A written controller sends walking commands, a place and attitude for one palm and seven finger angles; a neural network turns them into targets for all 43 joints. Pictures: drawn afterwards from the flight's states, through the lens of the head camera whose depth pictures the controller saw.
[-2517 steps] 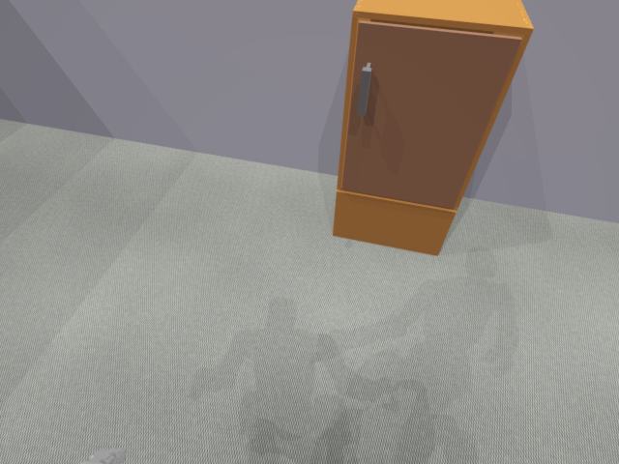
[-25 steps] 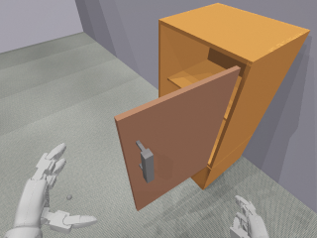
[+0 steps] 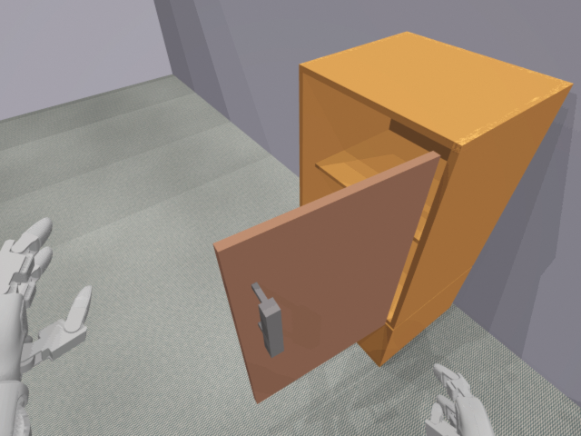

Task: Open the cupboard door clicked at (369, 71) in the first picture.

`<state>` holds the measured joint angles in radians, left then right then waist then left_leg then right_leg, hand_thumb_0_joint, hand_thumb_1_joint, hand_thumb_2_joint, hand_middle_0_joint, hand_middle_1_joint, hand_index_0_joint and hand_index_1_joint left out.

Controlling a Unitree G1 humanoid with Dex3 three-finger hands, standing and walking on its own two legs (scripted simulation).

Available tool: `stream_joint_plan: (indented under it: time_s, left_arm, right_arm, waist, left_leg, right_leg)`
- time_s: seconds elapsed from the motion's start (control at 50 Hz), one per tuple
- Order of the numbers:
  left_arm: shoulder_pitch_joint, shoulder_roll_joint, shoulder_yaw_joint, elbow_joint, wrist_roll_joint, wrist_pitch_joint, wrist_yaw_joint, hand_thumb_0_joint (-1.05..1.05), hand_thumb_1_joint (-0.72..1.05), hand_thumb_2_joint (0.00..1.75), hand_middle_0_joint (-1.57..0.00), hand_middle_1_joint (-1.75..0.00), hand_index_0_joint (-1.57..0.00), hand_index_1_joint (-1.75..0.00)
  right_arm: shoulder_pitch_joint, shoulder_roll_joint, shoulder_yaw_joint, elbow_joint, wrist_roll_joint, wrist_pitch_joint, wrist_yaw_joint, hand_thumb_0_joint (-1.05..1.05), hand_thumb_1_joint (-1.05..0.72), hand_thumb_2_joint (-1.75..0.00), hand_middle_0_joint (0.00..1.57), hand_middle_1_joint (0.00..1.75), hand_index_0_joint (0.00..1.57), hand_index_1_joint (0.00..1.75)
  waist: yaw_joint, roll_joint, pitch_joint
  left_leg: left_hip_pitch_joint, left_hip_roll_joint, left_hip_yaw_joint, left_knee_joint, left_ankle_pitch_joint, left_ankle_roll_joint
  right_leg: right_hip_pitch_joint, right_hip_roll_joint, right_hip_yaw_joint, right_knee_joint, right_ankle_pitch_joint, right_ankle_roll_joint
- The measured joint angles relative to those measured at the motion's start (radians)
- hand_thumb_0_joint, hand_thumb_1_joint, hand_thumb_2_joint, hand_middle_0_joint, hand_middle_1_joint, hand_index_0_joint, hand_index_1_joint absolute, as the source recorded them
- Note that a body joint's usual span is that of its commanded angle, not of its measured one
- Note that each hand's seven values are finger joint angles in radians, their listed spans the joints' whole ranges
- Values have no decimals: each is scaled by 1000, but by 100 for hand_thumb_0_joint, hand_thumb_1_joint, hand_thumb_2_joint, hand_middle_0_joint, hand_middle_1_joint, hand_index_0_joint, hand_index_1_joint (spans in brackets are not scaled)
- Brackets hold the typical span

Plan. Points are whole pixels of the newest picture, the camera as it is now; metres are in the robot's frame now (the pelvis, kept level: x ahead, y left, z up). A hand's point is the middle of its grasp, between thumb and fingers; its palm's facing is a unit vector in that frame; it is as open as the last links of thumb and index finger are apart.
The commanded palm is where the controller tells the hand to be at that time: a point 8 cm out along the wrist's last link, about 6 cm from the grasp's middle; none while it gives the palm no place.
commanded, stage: draw the hand back to the body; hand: left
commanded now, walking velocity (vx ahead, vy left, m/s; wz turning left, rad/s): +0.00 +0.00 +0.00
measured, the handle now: (265, 319) +0.31 +0.09 -0.05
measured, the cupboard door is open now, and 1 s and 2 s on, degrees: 85 85 85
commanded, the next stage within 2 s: step back with the hand held close in 0.40 s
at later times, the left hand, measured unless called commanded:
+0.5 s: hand (77, 316) +0.18 +0.25 +0.16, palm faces +0.45 -0.79 -0.41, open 7.4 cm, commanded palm +0.14 +0.29 +0.18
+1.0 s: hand (32, 345) +0.15 +0.27 +0.16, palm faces +0.36 -0.77 -0.53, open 7.4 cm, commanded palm +0.09 +0.31 +0.18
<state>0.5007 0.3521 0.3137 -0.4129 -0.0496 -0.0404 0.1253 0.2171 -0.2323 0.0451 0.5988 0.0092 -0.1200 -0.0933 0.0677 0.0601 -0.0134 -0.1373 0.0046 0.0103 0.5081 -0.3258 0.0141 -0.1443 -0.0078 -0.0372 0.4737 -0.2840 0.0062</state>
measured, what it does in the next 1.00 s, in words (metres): shifts its weight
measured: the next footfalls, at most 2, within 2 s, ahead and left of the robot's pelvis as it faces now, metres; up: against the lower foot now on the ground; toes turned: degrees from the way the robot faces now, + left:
right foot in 1.48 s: -0.09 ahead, -0.11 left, +0.00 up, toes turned +9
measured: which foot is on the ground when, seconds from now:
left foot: down 0.00-1.00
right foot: down 0.00-1.00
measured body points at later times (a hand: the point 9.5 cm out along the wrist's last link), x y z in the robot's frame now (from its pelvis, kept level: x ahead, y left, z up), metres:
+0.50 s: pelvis +0.00 -0.01 +0.01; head -0.02 -0.03 +0.46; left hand +0.16 +0.29 +0.18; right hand +0.18 -0.23 -0.08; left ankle -0.03 +0.11 -0.74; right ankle -0.02 -0.12 -0.74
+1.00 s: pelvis -0.06 +0.01 +0.00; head -0.04 +0.02 +0.45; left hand +0.12 +0.31 +0.19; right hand +0.12 -0.23 -0.08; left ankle -0.03 +0.11 -0.74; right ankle -0.02 -0.12 -0.74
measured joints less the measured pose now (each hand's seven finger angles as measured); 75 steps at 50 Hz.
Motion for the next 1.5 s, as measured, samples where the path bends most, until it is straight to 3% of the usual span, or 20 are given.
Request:
stream_joint_plan:
  time_s: [0.12,0.22,0.54,0.66,0.76,0.92,1.06,1.18,1.28,1.38,1.44,1.5]
  left_arm:
    - [-34,-5,35,3,-5,-22,-2,0,75,83,-21,-31,-21,-30]
    - [-33,-25,19,32,-7,-21,-15,1,84,87,-21,-31,-21,-30]
    - [-39,-18,17,37,-3,-27,-19,1,89,89,-21,-31,-21,-30]
    - [-44,13,78,39,7,-89,-20,1,89,90,-21,-31,-21,-30]
    - [23,22,59,1,7,-93,-22,1,90,90,-21,-31,-21,-30]
    - [78,85,85,-78,5,-99,-10,1,89,89,-22,-31,-22,-30]
    - [53,79,116,-78,19,-122,9,1,89,89,-22,-31,-22,-30]
    - [44,35,95,-67,39,-135,17,1,89,90,-21,-31,-21,-30]
    - [35,31,84,-90,42,-152,32,1,89,90,-21,-31,-22,-30]
    - [19,84,119,-113,51,-168,35,1,89,89,-22,-31,-22,-30]
    - [24,101,153,-113,60,-186,27,1,89,89,-22,-31,-22,-30]
    - [23,98,180,-114,52,-205,24,1,89,90,-21,-31,-22,-30]
  right_arm:
    - [-20,-5,-10,14,-4,2,6,1,-91,-90,20,30,21,30]
    - [-27,0,-15,20,-6,17,12,1,-91,-90,20,30,21,30]
    - [-19,4,-21,48,-9,9,9,1,-91,-90,20,30,21,30]
    - [-53,-3,-21,14,-10,52,19,1,-91,-90,20,30,21,30]
    - [-69,-16,-42,-17,-7,88,17,1,-91,-90,20,30,21,30]
    - [-53,-1,-56,-38,1,124,3,1,-91,-90,20,30,21,30]
    - [-46,11,-39,-52,1,107,6,1,-91,-90,20,30,21,30]
    - [-33,8,-31,-46,-2,83,11,1,-90,-90,20,30,21,30]
    - [-12,5,-28,-25,-9,64,7,1,-90,-90,20,30,21,30]
    - [15,17,-31,-18,-9,44,1,1,-90,-90,20,30,21,30]
    - [29,25,-33,-10,-14,35,7,1,-90,-90,20,30,21,30]
    - [7,25,-38,-3,-19,21,19,1,-90,-90,20,30,21,30]
  waist:
    - [6,8,17]
    - [5,10,29]
    - [4,11,43]
    - [-33,9,40]
    - [-58,-2,52]
    - [-62,-45,56]
    - [-52,-58,52]
    - [-48,-44,46]
    - [-54,-52,50]
    - [-82,-65,65]
    - [-80,-61,36]
    - [-68,-59,33]
  left_leg:
    - [37,4,0,-44,21,-5]
    - [52,8,3,-69,35,-9]
    - [79,18,4,-98,53,-16]
    - [-9,26,1,-68,58,-14]
    - [-54,11,21,-76,81,-1]
    - [-101,-10,33,-48,97,15]
    - [-151,-17,33,7,108,26]
    - [-218,-7,18,84,83,33]
    - [-258,-4,2,97,88,32]
    - [-274,-13,-27,84,169,35]
    - [-310,-3,-26,100,156,45]
    - [-364,10,-10,118,161,35]
  right_leg:
    - [35,5,0,-41,19,-5]
    - [46,9,3,-61,32,-9]
    - [75,20,3,-97,54,-17]
    - [8,28,0,-112,84,-14]
    - [-52,13,20,-100,103,0]
    - [-110,-9,31,-50,110,15]
    - [-159,-18,32,8,118,20]
    - [-194,-8,17,24,140,18]
    - [-218,1,10,19,124,15]
    - [-221,39,48,123,103,20]
    - [-176,72,73,190,5,16]
    - [-152,84,103,130,-65,-1]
